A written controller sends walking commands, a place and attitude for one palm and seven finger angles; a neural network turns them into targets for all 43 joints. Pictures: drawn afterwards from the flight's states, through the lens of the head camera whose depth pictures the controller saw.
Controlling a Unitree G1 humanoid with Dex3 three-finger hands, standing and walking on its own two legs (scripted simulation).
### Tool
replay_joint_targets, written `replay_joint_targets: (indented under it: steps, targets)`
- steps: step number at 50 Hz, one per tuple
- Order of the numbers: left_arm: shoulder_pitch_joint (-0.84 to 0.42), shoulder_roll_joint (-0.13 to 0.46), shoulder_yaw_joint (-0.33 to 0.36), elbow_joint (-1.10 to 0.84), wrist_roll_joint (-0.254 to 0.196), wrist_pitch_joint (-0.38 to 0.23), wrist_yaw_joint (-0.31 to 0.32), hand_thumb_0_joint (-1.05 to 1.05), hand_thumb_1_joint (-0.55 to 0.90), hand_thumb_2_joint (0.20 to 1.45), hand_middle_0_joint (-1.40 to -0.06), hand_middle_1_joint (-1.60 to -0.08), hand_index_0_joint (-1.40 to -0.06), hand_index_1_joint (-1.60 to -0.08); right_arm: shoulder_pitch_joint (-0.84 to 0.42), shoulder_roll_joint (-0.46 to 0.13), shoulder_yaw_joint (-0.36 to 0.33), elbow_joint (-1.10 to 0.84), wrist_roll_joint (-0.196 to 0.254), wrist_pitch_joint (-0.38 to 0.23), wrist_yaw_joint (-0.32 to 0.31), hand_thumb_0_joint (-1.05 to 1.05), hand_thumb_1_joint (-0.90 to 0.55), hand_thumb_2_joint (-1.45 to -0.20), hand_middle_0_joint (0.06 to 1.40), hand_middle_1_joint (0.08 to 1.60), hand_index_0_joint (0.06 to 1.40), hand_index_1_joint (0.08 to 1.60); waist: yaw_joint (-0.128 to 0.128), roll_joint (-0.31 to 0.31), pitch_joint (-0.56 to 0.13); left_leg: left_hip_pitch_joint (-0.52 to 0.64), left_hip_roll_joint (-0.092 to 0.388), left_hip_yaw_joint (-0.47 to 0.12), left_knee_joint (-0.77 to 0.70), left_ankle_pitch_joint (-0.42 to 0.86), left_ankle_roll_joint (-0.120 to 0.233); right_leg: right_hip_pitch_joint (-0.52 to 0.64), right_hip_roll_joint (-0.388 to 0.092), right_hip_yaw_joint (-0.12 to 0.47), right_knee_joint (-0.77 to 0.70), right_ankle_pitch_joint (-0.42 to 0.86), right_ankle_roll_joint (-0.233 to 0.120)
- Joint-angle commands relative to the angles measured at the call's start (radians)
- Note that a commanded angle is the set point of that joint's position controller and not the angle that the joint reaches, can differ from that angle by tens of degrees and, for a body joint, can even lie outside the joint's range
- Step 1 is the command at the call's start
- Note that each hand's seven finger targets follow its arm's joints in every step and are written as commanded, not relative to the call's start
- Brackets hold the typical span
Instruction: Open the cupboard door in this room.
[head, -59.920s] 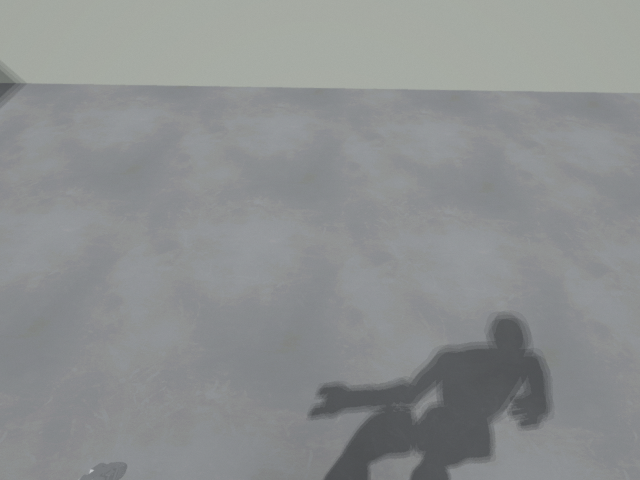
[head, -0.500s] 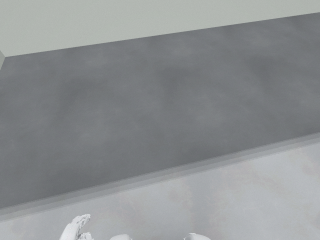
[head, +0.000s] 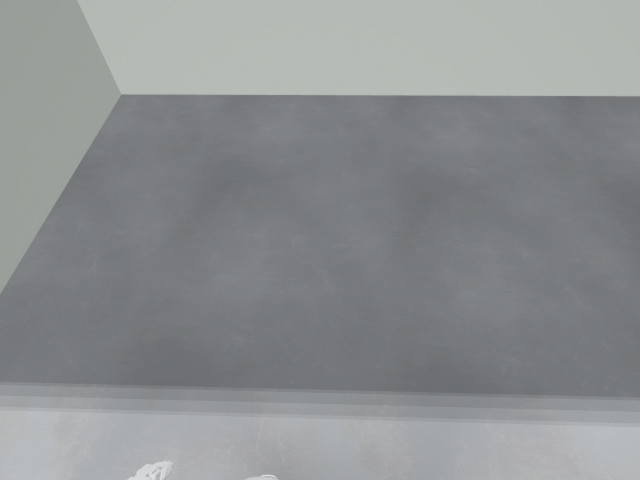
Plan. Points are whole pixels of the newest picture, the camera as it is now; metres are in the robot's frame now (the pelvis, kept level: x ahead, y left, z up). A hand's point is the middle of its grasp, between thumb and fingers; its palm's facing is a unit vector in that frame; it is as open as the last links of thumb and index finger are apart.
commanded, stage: turn to face it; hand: left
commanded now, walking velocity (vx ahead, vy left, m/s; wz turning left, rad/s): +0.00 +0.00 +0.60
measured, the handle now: out of the picture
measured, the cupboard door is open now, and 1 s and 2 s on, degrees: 47 47 47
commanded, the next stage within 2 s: none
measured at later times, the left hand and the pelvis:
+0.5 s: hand out of the picture +0.01 +0.18 -0.17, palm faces +0.38 -0.88 -0.27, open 7.4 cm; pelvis +0.04 -0.04 +0.00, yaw +21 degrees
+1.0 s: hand out of the picture -0.01 +0.11 -0.18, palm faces +0.66 -0.72 -0.21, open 7.4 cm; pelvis +0.07 -0.07 -0.01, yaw +41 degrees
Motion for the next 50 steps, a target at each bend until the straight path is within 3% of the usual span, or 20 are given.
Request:
replay_joint_targets:
  steps: [1, 2, 4, 7, 11, 15, 17, 18, 19, 23, 29, 30, 32, 34, 37, 45, 47, 48, 49, 50]
  targets:
    - [0.171, 0.191, 0.045, -0.051, 0.017, -0.039, 0.016, 0.0, 0.9, 0.9, -0.2, -0.3, -0.2, -0.3, -0.067, -0.122, -0.058, -0.121, 0.019, 0.01, 0.009, 0.0, -0.9, -0.9, 0.2, 0.3, 0.2, 0.3, 0.08, -0.217, -0.105, -0.244, -0.002, -0.065, 0.083, -0.198, -0.003, 0.347, -0.244, 0.247, -0.493, 0.071, -0.084]
    - [0.16, 0.26, 0.051, -0.067, 0.019, -0.036, 0.017, 0.0, 0.9, 0.9, -0.2, -0.3, -0.2, -0.3, -0.111, -0.11, -0.057, -0.147, 0.015, 0.01, 0.019, 0.0, -0.9, -0.9, 0.2, 0.3, 0.2, 0.3, 0.102, -0.382, -0.063, -0.265, -0.058, 0.035, 0.368, -0.379, -0.038, 0.243, -0.466, 0.421, -0.579, 0.1, -0.195]
    - [0.08, 0.192, 0.037, -0.09, 0.014, -0.041, 0.028, 0.0, 0.9, 0.9, -0.2, -0.3, -0.2, -0.3, -0.116, -0.111, -0.065, -0.13, 0.013, 0.023, 0.023, 0.0, -0.9, -0.9, 0.2, 0.3, 0.2, 0.3, 0.044, -0.25, -0.036, -0.247, 0.009, -0.017, 0.627, -0.31, -0.033, 0.145, -0.414, 0.316, -0.508, 0.277, -0.215]
    - [0.071, 0.157, 0.015, -0.091, 0.015, -0.049, 0.021, 0.0, 0.9, 0.9, -0.2, -0.3, -0.2, -0.3, -0.111, -0.078, -0.043, -0.114, 0.015, 0.03, 0.035, 0.0, -0.9, -0.9, 0.2, 0.3, 0.2, 0.3, 0.022, -0.242, -0.026, -0.196, 0.018, 0.043, 0.542, -0.243, -0.058, 0.2, -0.299, 0.038, -0.402, 0.656, -0.16]
    - [0.163, 0.203, 0.023, -0.064, 0.016, -0.052, 0.019, 0.0, 0.9, 0.9, -0.2, -0.3, -0.2, -0.3, -0.175, -0.056, -0.023, -0.135, 0.021, 0.023, 0.044, 0.0, -0.9, -0.9, 0.2, 0.3, 0.2, 0.3, 0.069, -0.223, -0.066, -0.114, -0.016, 0.125, 0.265, -0.227, -0.054, 0.341, -0.299, -0.029, -0.322, 0.904, -0.143]
    - [0.157, 0.232, 0.038, -0.063, 0.011, -0.054, 0.014, 0.0, 0.9, 0.9, -0.2, -0.3, -0.2, -0.3, -0.133, -0.09, -0.023, -0.145, 0.021, 0.01, 0.039, 0.0, -0.9, -0.9, 0.2, 0.3, 0.2, 0.3, 0.041, -0.226, -0.128, 0.044, -0.043, 0.161, 0.006, -0.118, -0.026, 0.36, -0.308, -0.087, -0.193, 0.975, -0.113]
    - [0.127, 0.217, 0.035, -0.086, -0.004, -0.053, 0.006, 0.0, 0.9, 0.9, -0.2, -0.3, -0.2, -0.3, -0.006, -0.187, -0.048, -0.116, 0.008, -0.003, 0.032, 0.0, -0.9, -0.9, 0.2, 0.3, 0.2, 0.3, -0.038, -0.061, -0.219, 0.389, 0.077, 0.049, -0.128, 0.281, 0.037, 0.121, -0.266, -0.159, 0.069, 0.73, -0.03]
    - [0.104, 0.14, 0.014, -0.133, -0.01, -0.049, -0.002, 0.0, 0.9, 0.9, -0.2, -0.3, -0.2, -0.3, 0.072, -0.307, -0.08, -0.111, 0.004, -0.007, 0.026, 0.0, -0.9, -0.9, 0.2, 0.3, 0.2, 0.3, -0.081, 0.262, -0.256, 0.558, 0.388, -0.356, -0.127, 0.742, 0.217, -0.194, -0.112, -0.162, 0.321, -0.086, 0.04]
    - [0.025, 0.154, 0.007, -0.176, 0.003, -0.031, 0.011, 0.0, 0.9, 0.9, -0.2, -0.3, -0.2, -0.3, 0.13, -0.33, -0.081, -0.096, 0.014, 0.006, 0.023, 0.0, -0.9, -0.9, 0.2, 0.3, 0.2, 0.3, -0.097, 0.115, -0.225, 0.49, 0.449, -0.34, -0.12, 0.756, 0.277, -0.23, -0.096, -0.042, 0.42, -0.217, 0.026]
    - [0.033, 0.132, 0.019, -0.128, 0.002, -0.005, 0.004, 0.0, 0.9, 0.9, -0.2, -0.3, -0.2, -0.3, -0.066, -0.243, -0.062, -0.135, 0.007, -0.004, -0.006, 0.0, -0.9, -0.9, 0.2, 0.3, 0.2, 0.3, -0.001, 0.163, -0.087, 0.223, 0.252, -0.2, -0.174, 0.435, 0.177, -0.182, -0.08, 0.027, 0.362, -0.041, 0.033]
    - [0.148, 0.117, 0.025, -0.106, 0.004, -0.017, -0.008, 0.0, 0.9, 0.9, -0.2, -0.3, -0.2, -0.3, -0.154, -0.248, -0.073, -0.157, 0.005, 0.013, 0.005, 0.0, -0.9, -0.9, 0.2, 0.3, 0.2, 0.3, 0.06, 0.098, -0.072, -0.016, 0.162, -0.211, -0.137, 0.041, 0.112, 0.145, 0.017, -0.057, -0.111, 0.106, 0.016]
    - [0.19, 0.139, 0.033, -0.098, 0.007, -0.025, -0.004, 0.0, 0.9, 0.9, -0.2, -0.3, -0.2, -0.3, -0.169, -0.223, -0.072, -0.167, 0.011, 0.016, 0.008, 0.0, -0.9, -0.9, 0.2, 0.3, 0.2, 0.3, 0.086, 0.039, -0.074, -0.097, 0.11, -0.182, -0.063, -0.049, 0.075, 0.245, -0.013, -0.034, -0.252, 0.168, 0.009]
    - [0.206, 0.294, 0.056, -0.119, 0.022, -0.037, 0.012, 0.0, 0.9, 0.9, -0.2, -0.3, -0.2, -0.3, -0.172, -0.121, -0.058, -0.204, 0.02, 0.015, 0.023, 0.0, -0.9, -0.9, 0.2, 0.3, 0.2, 0.3, 0.12, -0.403, -0.075, -0.253, -0.08, 0.011, 0.448, -0.406, -0.029, 0.244, -0.459, 0.449, -0.556, 0.102, -0.169]
    - [0.116, 0.219, 0.043, -0.142, 0.014, -0.038, 0.027, 0.0, 0.9, 0.9, -0.2, -0.3, -0.2, -0.3, -0.155, -0.134, -0.068, -0.179, 0.016, 0.022, 0.023, 0.0, -0.9, -0.9, 0.2, 0.3, 0.2, 0.3, 0.06, -0.298, -0.075, -0.235, -0.002, -0.049, 0.691, -0.325, -0.022, 0.175, -0.419, 0.357, -0.495, 0.238, -0.205]
    - [0.054, 0.161, 0.019, -0.153, 0.016, -0.04, 0.024, 0.0, 0.9, 0.9, -0.2, -0.3, -0.2, -0.3, -0.12, -0.088, -0.047, -0.138, 0.017, 0.033, 0.038, 0.0, -0.9, -0.9, 0.2, 0.3, 0.2, 0.3, 0.02, -0.265, -0.06, -0.151, 0.017, 0.023, 0.593, -0.243, -0.05, 0.16, -0.304, 0.053, -0.419, 0.499, -0.155]
    - [0.136, 0.213, 0.046, -0.095, 0.013, -0.044, 0.016, 0.0, 0.9, 0.9, -0.2, -0.3, -0.2, -0.3, -0.1, -0.062, -0.029, -0.133, 0.025, 0.012, 0.041, 0.0, -0.9, -0.9, 0.2, 0.3, 0.2, 0.3, 0.053, -0.222, -0.125, 0.039, -0.013, 0.129, 0.039, -0.162, -0.032, 0.311, -0.337, -0.062, -0.269, 0.696, -0.131]
    - [0.112, 0.189, 0.045, -0.105, -0.002, -0.036, 0.008, 0.0, 0.9, 0.9, -0.2, -0.3, -0.2, -0.3, -0.006, -0.135, -0.047, -0.11, 0.017, 0.001, 0.037, 0.0, -0.9, -0.9, 0.2, 0.3, 0.2, 0.3, -0.009, -0.063, -0.16, 0.299, 0.054, 0.043, -0.156, 0.098, 0.01, 0.115, -0.294, -0.14, -0.078, 0.514, -0.046]
    - [0.101, 0.122, 0.03, -0.144, -0.008, -0.03, 0.0, 0.0, 0.9, 0.9, -0.2, -0.3, -0.2, -0.3, 0.055, -0.252, -0.077, -0.106, 0.007, -0.003, 0.029, 0.0, -0.9, -0.9, 0.2, 0.3, 0.2, 0.3, -0.045, 0.246, -0.182, 0.444, 0.334, -0.336, -0.189, 0.428, 0.152, -0.171, -0.146, -0.181, 0.15, -0.025, 0.036]
    - [-0.006, 0.109, 0.011, -0.19, 0.004, -0.02, 0.005, 0.0, 0.9, 0.9, -0.2, -0.3, -0.2, -0.3, 0.125, -0.287, -0.085, -0.086, 0.009, 0.006, 0.02, 0.0, -0.9, -0.9, 0.2, 0.3, 0.2, 0.3, -0.085, 0.213, -0.149, 0.396, 0.431, -0.394, -0.203, 0.529, 0.247, -0.248, -0.105, -0.073, 0.297, -0.218, 0.031]
    - [-0.048, 0.112, 0.016, -0.186, 0.009, -0.014, 0.01, 0.0, 0.9, 0.9, -0.2, -0.3, -0.2, -0.3, 0.125, -0.266, -0.08, -0.078, 0.006, -0.001, 0.007, 0.0, -0.9, -0.9, 0.2, 0.3, 0.2, 0.3, -0.083, 0.17, -0.147, 0.359, 0.384, -0.388, -0.204, 0.461, 0.248, -0.272, -0.097, -0.011, 0.368, -0.17, 0.026]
